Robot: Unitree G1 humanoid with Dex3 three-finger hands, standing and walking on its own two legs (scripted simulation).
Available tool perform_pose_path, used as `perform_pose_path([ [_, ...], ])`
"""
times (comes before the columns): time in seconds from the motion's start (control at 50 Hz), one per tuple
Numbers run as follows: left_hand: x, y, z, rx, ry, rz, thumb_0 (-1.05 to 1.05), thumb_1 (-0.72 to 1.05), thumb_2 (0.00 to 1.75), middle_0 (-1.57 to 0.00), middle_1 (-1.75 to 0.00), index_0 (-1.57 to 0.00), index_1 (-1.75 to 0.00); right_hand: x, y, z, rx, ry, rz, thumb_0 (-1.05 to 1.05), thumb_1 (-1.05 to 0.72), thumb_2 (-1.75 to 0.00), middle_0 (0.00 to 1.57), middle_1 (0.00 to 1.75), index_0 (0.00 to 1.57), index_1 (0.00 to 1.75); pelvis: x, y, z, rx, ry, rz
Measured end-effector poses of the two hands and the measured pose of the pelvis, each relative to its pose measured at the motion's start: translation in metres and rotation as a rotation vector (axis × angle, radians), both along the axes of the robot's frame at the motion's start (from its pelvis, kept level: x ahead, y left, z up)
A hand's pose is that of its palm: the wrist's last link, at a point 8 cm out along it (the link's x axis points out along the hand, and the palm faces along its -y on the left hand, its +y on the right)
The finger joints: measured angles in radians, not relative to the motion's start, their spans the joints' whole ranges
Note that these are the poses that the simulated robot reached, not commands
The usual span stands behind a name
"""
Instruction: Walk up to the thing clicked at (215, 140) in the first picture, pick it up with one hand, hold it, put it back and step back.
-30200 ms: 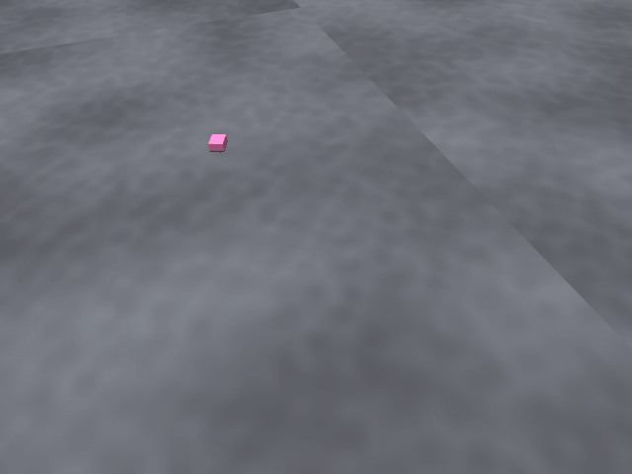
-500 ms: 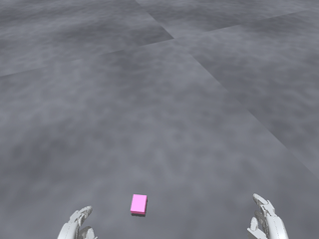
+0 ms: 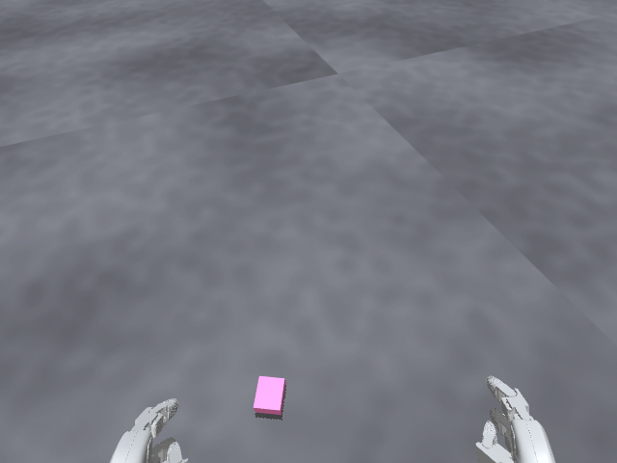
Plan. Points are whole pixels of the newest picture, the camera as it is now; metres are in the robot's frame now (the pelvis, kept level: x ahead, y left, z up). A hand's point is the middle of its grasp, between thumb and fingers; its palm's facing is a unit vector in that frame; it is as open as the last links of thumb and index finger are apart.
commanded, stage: home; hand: left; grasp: from above
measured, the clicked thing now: (270, 395) +0.46 +0.16 -0.70
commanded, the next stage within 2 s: stand in 0.64 s
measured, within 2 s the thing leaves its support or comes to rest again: neither
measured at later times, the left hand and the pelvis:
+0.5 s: hand (184, 462) +0.17 +0.18 -0.05, palm faces +0.05 -0.98 -0.21, open 7.4 cm; pelvis +0.01 +0.00 +0.00, yaw +0 degrees
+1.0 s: hand out of the picture +0.12 +0.23 -0.10, palm faces +0.04 -0.95 -0.32, open 7.4 cm; pelvis -0.01 +0.00 +0.03, yaw +0 degrees
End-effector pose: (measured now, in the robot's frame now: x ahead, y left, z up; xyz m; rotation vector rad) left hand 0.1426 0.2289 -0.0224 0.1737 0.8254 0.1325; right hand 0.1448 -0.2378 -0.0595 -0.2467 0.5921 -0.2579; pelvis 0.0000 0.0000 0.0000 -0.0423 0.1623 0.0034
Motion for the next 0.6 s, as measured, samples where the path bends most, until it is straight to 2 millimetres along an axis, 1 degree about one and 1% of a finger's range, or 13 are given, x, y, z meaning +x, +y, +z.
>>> perform_pose_path([
  [0.44,0.0073,0.0011,0.0016,0.005,-0.01,-0.004,0.01,0.91,0.9,-0.2,-0.3,-0.2,-0.3,0.0071,0.0,-0.0014,0.0,0.009,-0.002,0.02,-0.9,-0.89,0.21,0.3,0.2,0.3,0.0066,0.0011,-0.0008,-0.001,0.01,0.0],
  [0.6,0.0076,0.0002,0.0023,0.005,-0.015,-0.001,0.01,0.91,0.9,-0.2,-0.3,-0.2,-0.3,0.0081,-0.0012,-0.0011,0.002,0.006,0.001,0.02,-0.9,-0.89,0.21,0.3,0.2,0.3,0.0061,-0.0004,-0.001,0.0,0.007,0.001],
])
